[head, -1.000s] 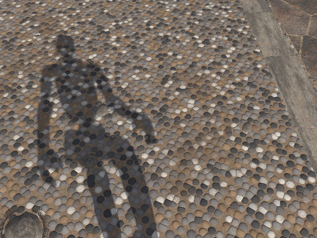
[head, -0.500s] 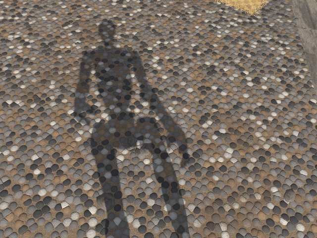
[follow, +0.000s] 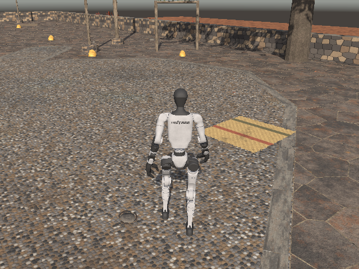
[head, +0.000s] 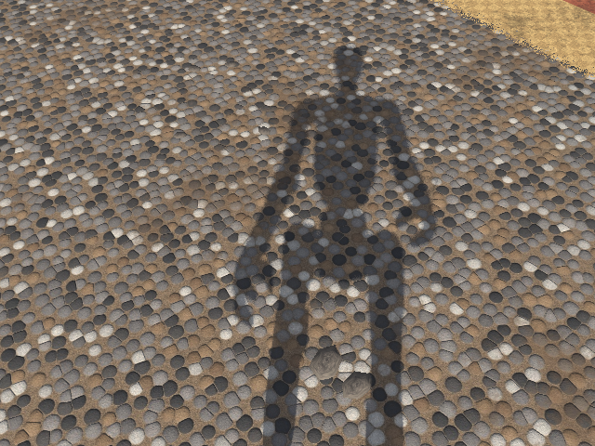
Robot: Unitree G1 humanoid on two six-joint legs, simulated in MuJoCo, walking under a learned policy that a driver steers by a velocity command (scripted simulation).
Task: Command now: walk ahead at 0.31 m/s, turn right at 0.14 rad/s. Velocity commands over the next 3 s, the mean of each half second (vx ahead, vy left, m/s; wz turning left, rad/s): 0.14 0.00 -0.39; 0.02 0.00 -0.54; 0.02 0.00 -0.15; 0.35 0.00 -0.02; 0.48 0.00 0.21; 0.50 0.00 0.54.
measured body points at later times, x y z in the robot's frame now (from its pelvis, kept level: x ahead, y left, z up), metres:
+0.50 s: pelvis +0.09 +0.02 -0.01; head +0.11 +0.01 +0.44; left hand +0.27 +0.25 -0.13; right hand +0.12 -0.26 -0.14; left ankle +0.17 +0.11 -0.75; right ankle +0.07 -0.09 -0.72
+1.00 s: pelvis +0.08 +0.02 -0.01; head +0.11 +0.00 +0.44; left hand +0.32 +0.20 -0.12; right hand +0.05 -0.28 -0.12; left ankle +0.14 +0.11 -0.73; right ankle +0.06 -0.08 -0.75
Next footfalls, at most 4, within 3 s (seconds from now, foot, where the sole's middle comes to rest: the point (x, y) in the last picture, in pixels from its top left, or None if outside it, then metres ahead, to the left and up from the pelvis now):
0.12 left None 0.21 0.10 -0.78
0.56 right None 0.10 -0.09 -0.78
1.04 left None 0.18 0.08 -0.78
1.34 right None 0.02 -0.07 -0.78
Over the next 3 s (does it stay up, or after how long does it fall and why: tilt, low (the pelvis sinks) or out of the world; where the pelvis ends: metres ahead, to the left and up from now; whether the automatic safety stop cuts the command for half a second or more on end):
stays up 0.69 -0.30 0.00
